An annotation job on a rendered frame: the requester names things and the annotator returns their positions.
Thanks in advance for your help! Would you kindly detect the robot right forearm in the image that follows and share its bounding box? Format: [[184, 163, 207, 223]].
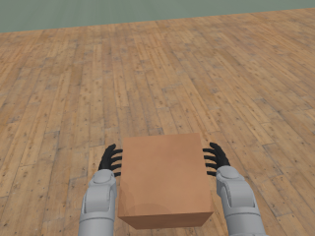
[[216, 165, 269, 236]]

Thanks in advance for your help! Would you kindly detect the robot left hand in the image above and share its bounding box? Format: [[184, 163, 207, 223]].
[[97, 144, 123, 177]]

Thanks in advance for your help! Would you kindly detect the robot right hand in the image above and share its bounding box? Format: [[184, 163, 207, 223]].
[[203, 142, 230, 177]]

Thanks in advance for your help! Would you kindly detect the carton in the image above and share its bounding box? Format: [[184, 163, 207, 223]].
[[117, 133, 215, 230]]

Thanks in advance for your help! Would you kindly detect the robot left forearm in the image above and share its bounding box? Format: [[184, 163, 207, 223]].
[[78, 169, 117, 236]]

